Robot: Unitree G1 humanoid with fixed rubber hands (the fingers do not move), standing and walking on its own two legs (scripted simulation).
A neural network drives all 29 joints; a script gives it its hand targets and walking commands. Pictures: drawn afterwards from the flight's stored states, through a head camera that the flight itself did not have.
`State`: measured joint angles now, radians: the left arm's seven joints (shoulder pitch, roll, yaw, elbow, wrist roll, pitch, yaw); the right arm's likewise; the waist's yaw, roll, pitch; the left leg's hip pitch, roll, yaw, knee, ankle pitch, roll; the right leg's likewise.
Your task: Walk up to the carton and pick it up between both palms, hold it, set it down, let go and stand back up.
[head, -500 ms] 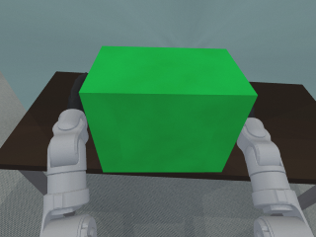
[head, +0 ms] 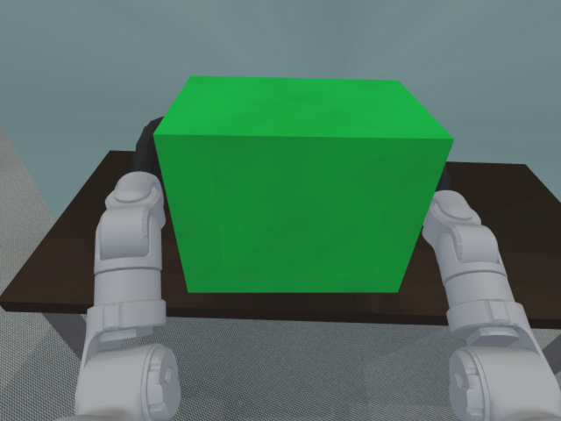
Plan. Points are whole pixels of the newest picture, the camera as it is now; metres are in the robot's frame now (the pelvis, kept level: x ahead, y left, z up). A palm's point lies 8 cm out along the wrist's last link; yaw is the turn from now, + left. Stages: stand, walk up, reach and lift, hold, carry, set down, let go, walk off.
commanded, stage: reach and lift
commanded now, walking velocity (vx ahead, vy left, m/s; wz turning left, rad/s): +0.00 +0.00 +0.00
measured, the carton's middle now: (294, 184) +0.38 -0.03 +0.18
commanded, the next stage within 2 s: hold in 0.26 s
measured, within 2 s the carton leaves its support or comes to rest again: neither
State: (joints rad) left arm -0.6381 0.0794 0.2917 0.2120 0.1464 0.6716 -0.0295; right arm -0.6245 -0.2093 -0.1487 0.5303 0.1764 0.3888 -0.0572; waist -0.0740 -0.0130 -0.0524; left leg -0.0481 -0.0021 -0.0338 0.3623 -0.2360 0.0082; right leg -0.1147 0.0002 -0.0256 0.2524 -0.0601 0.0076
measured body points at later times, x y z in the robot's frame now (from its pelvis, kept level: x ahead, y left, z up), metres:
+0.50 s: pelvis +0.00 -0.01 +0.00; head -0.06 +0.01 +0.45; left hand +0.38 +0.19 +0.22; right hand +0.38 -0.21 +0.20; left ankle -0.02 +0.11 -0.75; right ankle +0.05 -0.13 -0.75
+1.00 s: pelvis +0.00 -0.01 +0.00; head -0.07 +0.00 +0.45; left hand +0.37 +0.19 +0.24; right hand +0.38 -0.20 +0.22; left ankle -0.02 +0.11 -0.75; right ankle +0.05 -0.13 -0.75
